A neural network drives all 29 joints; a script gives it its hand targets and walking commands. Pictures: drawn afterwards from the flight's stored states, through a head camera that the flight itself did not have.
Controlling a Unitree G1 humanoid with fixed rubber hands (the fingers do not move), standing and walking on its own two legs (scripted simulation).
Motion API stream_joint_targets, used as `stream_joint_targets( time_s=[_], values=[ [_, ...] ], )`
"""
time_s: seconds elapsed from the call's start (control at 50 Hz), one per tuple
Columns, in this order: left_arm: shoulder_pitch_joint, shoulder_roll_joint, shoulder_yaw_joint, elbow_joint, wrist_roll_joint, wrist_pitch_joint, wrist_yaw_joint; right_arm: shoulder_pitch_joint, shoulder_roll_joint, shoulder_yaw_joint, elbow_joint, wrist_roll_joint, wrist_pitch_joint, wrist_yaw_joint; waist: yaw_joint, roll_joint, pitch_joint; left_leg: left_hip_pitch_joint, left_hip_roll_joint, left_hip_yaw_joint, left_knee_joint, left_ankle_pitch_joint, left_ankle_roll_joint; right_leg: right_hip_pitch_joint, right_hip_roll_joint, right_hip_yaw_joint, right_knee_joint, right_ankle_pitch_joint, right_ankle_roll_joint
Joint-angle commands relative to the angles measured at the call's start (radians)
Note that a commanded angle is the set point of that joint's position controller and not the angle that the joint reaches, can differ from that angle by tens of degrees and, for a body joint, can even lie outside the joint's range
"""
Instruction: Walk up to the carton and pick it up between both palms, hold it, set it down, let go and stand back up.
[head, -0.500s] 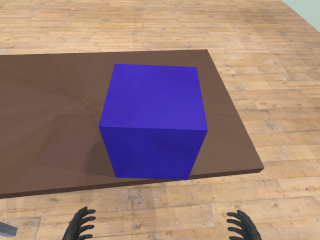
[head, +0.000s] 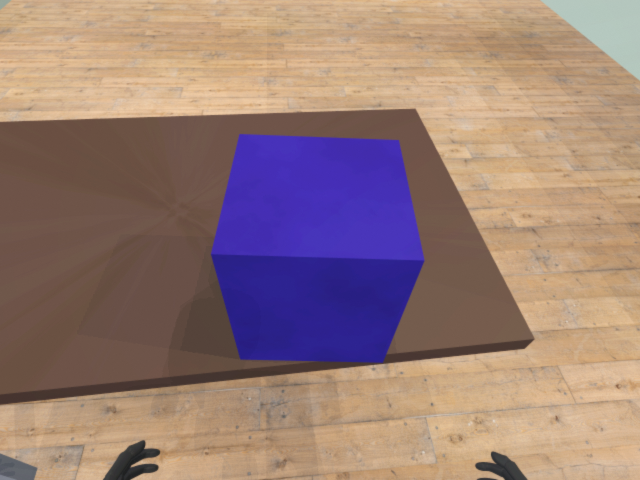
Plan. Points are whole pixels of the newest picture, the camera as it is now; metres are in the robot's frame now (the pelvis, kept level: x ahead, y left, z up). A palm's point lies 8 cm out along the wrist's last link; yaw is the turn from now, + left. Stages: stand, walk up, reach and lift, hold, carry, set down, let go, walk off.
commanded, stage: stand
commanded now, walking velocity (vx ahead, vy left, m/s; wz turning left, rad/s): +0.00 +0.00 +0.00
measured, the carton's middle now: (315, 255) +0.40 +0.01 +0.04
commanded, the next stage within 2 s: none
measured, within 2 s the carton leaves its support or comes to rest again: neither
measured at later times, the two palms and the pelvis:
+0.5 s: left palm out of the picture +0.07 +0.29 -0.11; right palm out of the picture +0.06 -0.25 -0.11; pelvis -0.02 +0.01 +0.00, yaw +0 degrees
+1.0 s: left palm out of the picture +0.05 +0.29 -0.11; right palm out of the picture +0.04 -0.25 -0.12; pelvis -0.03 +0.01 +0.00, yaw +0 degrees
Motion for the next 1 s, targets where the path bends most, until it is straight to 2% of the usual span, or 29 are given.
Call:
stream_joint_targets(
  time_s=[0.0, 0.08, 0.1, 0.12, 0.16, 0.18, 0.22, 0.28, 0.34, 0.4, 0.42, 0.44, 0.46, 0.5, 0.54, 0.58, 0.6, 0.64, 0.66, 0.68, 0.74, 0.76, 0.78, 0.8, 0.82, 0.88, 0.9, 0.96, 0.98],
  values=[
    [-0.022, 0.185, 0.095, 0.069, 0.055, -0.076, 0.004, -0.05, -0.28, -0.093, -0.069, -0.098, -0.006, -0.008, 0.014, 0.072, -0.128, 0.146, 0.134, -0.136, -0.009, 0.385, 0.051, -0.026, -0.153, 0.108, -0.039, 0.262, 0.031],
    [-0.022, 0.205, 0.09, 0.11, 0.055, -0.075, 0.006, -0.023, -0.273, -0.081, -0.031, -0.095, 0.004, -0.01, 0.006, 0.102, -0.112, 0.134, 0.136, -0.135, -0.022, 0.408, 0.041, -0.013, -0.157, 0.111, -0.037, 0.281, 0.029],
    [-0.012, 0.2, 0.088, 0.116, 0.053, -0.077, 0.003, -0.041, -0.283, -0.082, -0.031, -0.095, 0.002, -0.007, 0.015, 0.118, -0.115, 0.14, 0.141, -0.141, -0.025, 0.399, 0.049, -0.013, -0.156, 0.106, -0.038, 0.265, 0.029],
    [-0.001, 0.212, 0.085, 0.129, 0.055, -0.077, 0.004, -0.02, -0.278, -0.076, -0.023, -0.095, 0.006, -0.007, 0.002, 0.126, -0.121, 0.135, 0.143, -0.141, -0.021, 0.41, 0.047, 0.01, -0.162, 0.11, -0.039, 0.282, 0.026],
    [-0.016, 0.212, 0.083, 0.143, 0.045, -0.074, 0.001, -0.031, -0.293, -0.081, -0.009, -0.093, 0.005, -0.01, 0.005, 0.106, -0.102, 0.131, 0.15, -0.159, -0.045, 0.433, 0.03, 0.005, -0.158, 0.099, -0.033, 0.269, 0.031],
    [-0.012, 0.22, 0.083, 0.143, 0.047, -0.074, 0.004, -0.032, -0.295, -0.08, -0.006, -0.088, 0.007, -0.009, 0.013, 0.133, -0.103, 0.136, 0.145, -0.144, -0.044, 0.414, 0.035, 0.006, -0.156, 0.103, -0.044, 0.261, 0.034],
    [-0.015, 0.205, 0.08, 0.153, 0.047, -0.071, 0.004, -0.033, -0.302, -0.083, 0.0, -0.094, 0.007, -0.016, 0.002, 0.119, -0.109, 0.152, 0.152, -0.162, -0.053, 0.438, 0.023, -0.011, -0.153, 0.095, -0.04, 0.248, 0.036],
    [-0.013, 0.206, 0.077, 0.17, 0.043, -0.071, 0.004, -0.039, -0.3, -0.079, 0.008, -0.09, 0.008, -0.016, 0.003, 0.164, -0.121, 0.157, 0.164, -0.186, -0.07, 0.388, 0.036, 0.001, -0.146, 0.088, -0.033, 0.202, 0.039],
    [-0.028, 0.219, 0.08, 0.18, 0.053, -0.075, 0.007, -0.05, -0.285, -0.077, 0.015, -0.088, 0.013, -0.015, 0.002, 0.135, -0.099, 0.127, 0.146, -0.151, -0.073, 0.338, 0.035, 0.012, -0.157, 0.098, -0.057, 0.229, 0.032],
    [-0.02, 0.226, 0.081, 0.194, 0.052, -0.081, 0.003, -0.06, -0.289, -0.072, 0.023, -0.085, 0.014, -0.012, 0.012, 0.138, -0.104, 0.121, 0.143, -0.153, -0.065, 0.344, 0.037, 0.015, -0.158, 0.102, -0.062, 0.234, 0.031],
    [-0.012, 0.216, 0.078, 0.197, 0.053, -0.083, 0.002, -0.053, -0.293, -0.074, 0.027, -0.085, 0.016, -0.012, 0.008, 0.117, -0.084, 0.114, 0.148, -0.159, -0.071, 0.326, 0.034, 0.004, -0.158, 0.104, -0.062, 0.219, 0.027],
    [-0.011, 0.215, 0.074, 0.206, 0.049, -0.078, 0.005, -0.05, -0.29, -0.07, 0.027, -0.088, 0.018, -0.01, 0.005, 0.147, -0.07, 0.102, 0.143, -0.154, -0.071, 0.322, 0.034, 0.011, -0.168, 0.118, -0.072, 0.239, 0.022],
    [-0.016, 0.221, 0.075, 0.205, 0.052, -0.081, 0.004, -0.048, -0.283, -0.069, 0.03, -0.084, 0.018, -0.009, 0.001, 0.119, -0.088, 0.117, 0.142, -0.145, -0.073, 0.302, 0.037, 0.009, -0.167, 0.105, -0.069, 0.227, 0.026],
    [-0.012, 0.228, 0.075, 0.208, 0.052, -0.078, 0.007, -0.058, -0.295, -0.069, 0.033, -0.086, 0.019, -0.008, 0.01, 0.155, -0.058, 0.095, 0.145, -0.157, -0.089, 0.279, 0.032, -0.003, -0.162, 0.108, -0.074, 0.195, 0.031],
    [-0.015, 0.231, 0.076, 0.219, 0.051, -0.081, 0.006, -0.065, -0.279, -0.065, 0.03, -0.088, 0.019, -0.008, -0.002, 0.132, -0.083, 0.101, 0.149, -0.167, -0.096, 0.245, 0.039, 0.01, -0.16, 0.109, -0.073, 0.188, 0.031],
    [-0.016, 0.229, 0.079, 0.222, 0.056, -0.079, 0.005, -0.075, -0.279, -0.065, 0.041, -0.087, 0.021, -0.008, 0.007, 0.141, -0.059, 0.069, 0.148, -0.167, -0.104, 0.209, 0.038, 0.016, -0.162, 0.108, -0.081, 0.175, 0.027],
    [-0.033, 0.237, 0.076, 0.218, 0.055, -0.079, 0.005, -0.067, -0.281, -0.062, 0.038, -0.085, 0.021, -0.008, -0.006, 0.118, -0.044, 0.077, 0.149, -0.172, -0.11, 0.201, 0.031, -0.004, -0.155, 0.11, -0.083, 0.159, 0.026],
    [-0.032, 0.221, 0.075, 0.224, 0.051, -0.076, 0.002, -0.048, -0.302, -0.069, 0.05, -0.088, 0.018, -0.01, -0.012, 0.151, -0.059, 0.085, 0.151, -0.184, -0.137, 0.19, 0.014, 0.003, -0.157, 0.106, -0.071, 0.147, 0.025],
    [-0.015, 0.211, 0.071, 0.223, 0.046, -0.075, 0.002, -0.066, -0.314, -0.071, 0.049, -0.092, 0.018, -0.01, 0.014, 0.166, -0.058, 0.08, 0.155, -0.188, -0.131, 0.201, 0.019, 0.008, -0.158, 0.11, -0.076, 0.144, 0.026],
    [-0.016, 0.224, 0.068, 0.229, 0.046, -0.076, 0.003, -0.07, -0.302, -0.067, 0.048, -0.086, 0.019, -0.009, 0.002, 0.135, -0.041, 0.081, 0.152, -0.186, -0.133, 0.175, 0.028, -0.009, -0.154, 0.106, -0.083, 0.125, 0.025],
    [0.0, 0.221, 0.066, 0.248, 0.05, -0.073, 0.001, -0.059, -0.292, -0.058, 0.056, -0.089, 0.023, -0.005, 0.004, 0.168, -0.021, 0.046, 0.146, -0.182, -0.146, 0.096, 0.031, -0.008, -0.155, 0.107, -0.09, 0.105, 0.027],
    [-0.005, 0.217, 0.067, 0.242, 0.048, -0.074, -0.001, -0.058, -0.306, -0.066, 0.052, -0.087, 0.022, -0.008, -0.003, 0.148, -0.007, 0.02, 0.146, -0.193, -0.161, 0.062, 0.02, -0.007, -0.152, 0.101, -0.09, 0.102, 0.025],
    [-0.006, 0.218, 0.068, 0.247, 0.047, -0.078, -0.001, -0.081, -0.29, -0.059, 0.06, -0.087, 0.021, -0.005, 0.013, 0.17, -0.015, 0.016, 0.153, -0.19, -0.167, 0.069, 0.026, 0.002, -0.16, 0.116, -0.083, 0.11, 0.023],
    [-0.002, 0.221, 0.071, 0.245, 0.053, -0.081, -0.001, -0.085, -0.298, -0.064, 0.058, -0.087, 0.023, -0.005, 0.017, 0.153, -0.018, 0.028, 0.149, -0.186, -0.156, 0.071, 0.033, -0.005, -0.156, 0.113, -0.094, 0.104, 0.022],
    [-0.007, 0.22, 0.066, 0.257, 0.052, -0.078, -0.001, -0.076, -0.3, -0.067, 0.061, -0.09, 0.023, -0.004, 0.002, 0.143, 0.001, 0.018, 0.151, -0.204, -0.17, 0.053, 0.025, -0.012, -0.153, 0.099, -0.087, 0.096, 0.025],
    [-0.001, 0.224, 0.069, 0.261, 0.051, -0.074, 0.001, -0.059, -0.301, -0.064, 0.064, -0.086, 0.018, -0.002, 0.008, 0.174, 0.001, 0.042, 0.147, -0.188, -0.162, 0.085, 0.019, -0.011, -0.157, 0.113, -0.101, 0.111, 0.023],
    [-0.019, 0.24, 0.068, 0.26, 0.046, -0.075, 0.002, -0.057, -0.302, -0.065, 0.073, -0.082, 0.015, -0.002, -0.01, 0.135, 0.004, 0.044, 0.149, -0.205, -0.175, 0.117, 0.008, -0.013, -0.159, 0.107, -0.091, 0.115, 0.025],
    [-0.022, 0.218, 0.064, 0.264, 0.042, -0.076, 0.004, -0.077, -0.296, -0.063, 0.074, -0.085, 0.015, -0.003, 0.001, 0.15, -0.032, 0.082, 0.147, -0.19, -0.149, 0.167, 0.022, -0.016, -0.162, 0.112, -0.094, 0.128, 0.021],
    [-0.034, 0.233, 0.066, 0.263, 0.043, -0.077, 0.003, -0.091, -0.307, -0.066, 0.071, -0.082, 0.013, -0.006, 0.0, 0.129, -0.012, 0.083, 0.152, -0.185, -0.143, 0.197, 0.022, -0.031, -0.163, 0.118, -0.103, 0.146, 0.021]
  ],
)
